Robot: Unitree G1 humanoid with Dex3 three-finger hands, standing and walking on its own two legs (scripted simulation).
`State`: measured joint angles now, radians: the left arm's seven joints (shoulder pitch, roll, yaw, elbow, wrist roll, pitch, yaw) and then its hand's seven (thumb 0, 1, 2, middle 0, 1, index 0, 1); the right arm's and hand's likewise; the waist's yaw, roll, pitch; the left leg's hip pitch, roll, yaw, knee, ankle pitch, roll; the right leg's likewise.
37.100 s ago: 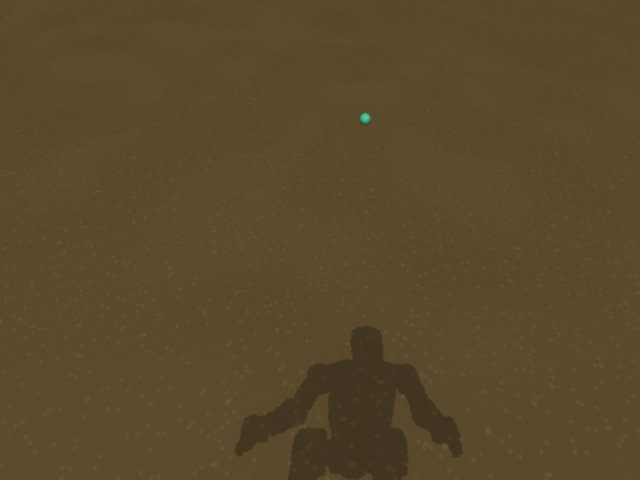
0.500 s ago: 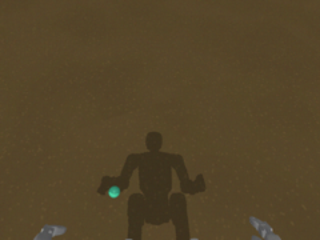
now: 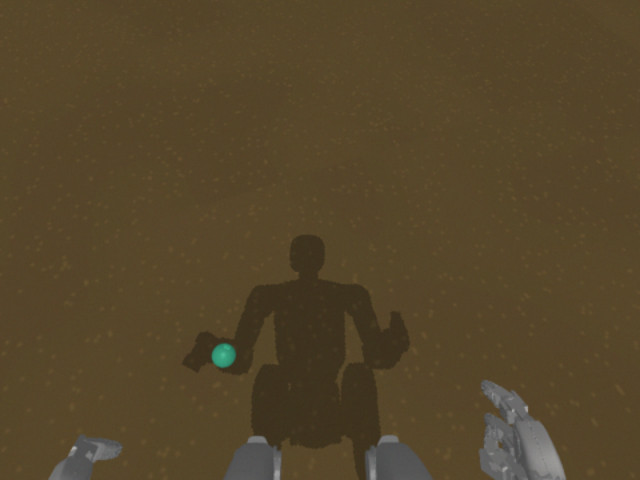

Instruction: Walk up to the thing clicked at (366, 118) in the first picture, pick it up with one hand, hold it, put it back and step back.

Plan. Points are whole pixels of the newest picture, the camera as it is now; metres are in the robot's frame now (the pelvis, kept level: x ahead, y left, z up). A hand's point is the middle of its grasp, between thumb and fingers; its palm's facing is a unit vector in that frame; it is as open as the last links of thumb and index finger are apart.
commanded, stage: rise first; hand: left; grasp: from above
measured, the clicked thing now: (223, 355) +0.46 +0.24 -0.62
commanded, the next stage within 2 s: approach in 1.74 s
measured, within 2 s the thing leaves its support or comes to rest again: neither
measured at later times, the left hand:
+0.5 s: hand (155, 423) +0.26 +0.29 -0.33, palm faces -0.45 -0.39 -0.80, open 13.8 cm
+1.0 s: hand (173, 386) +0.34 +0.30 -0.43, palm faces -0.47 -0.09 -0.88, open 13.4 cm
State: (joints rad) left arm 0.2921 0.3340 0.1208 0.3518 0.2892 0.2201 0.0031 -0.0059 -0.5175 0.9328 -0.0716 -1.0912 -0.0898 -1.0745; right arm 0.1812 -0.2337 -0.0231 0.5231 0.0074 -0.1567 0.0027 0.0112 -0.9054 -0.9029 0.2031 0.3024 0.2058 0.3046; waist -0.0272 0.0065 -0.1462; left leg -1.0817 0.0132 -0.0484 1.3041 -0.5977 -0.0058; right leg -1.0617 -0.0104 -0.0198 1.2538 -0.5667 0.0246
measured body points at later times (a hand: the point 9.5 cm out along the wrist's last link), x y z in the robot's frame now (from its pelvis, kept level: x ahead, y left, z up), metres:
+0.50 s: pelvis -0.07 -0.01 -0.19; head +0.14 +0.00 +0.21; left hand +0.28 +0.31 -0.29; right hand +0.10 -0.29 -0.32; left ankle +0.01 +0.12 -0.62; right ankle +0.01 -0.14 -0.62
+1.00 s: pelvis -0.08 +0.01 -0.28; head +0.14 +0.06 +0.11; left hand +0.36 +0.30 -0.38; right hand -0.02 -0.28 -0.39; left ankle +0.01 +0.12 -0.62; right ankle +0.01 -0.14 -0.62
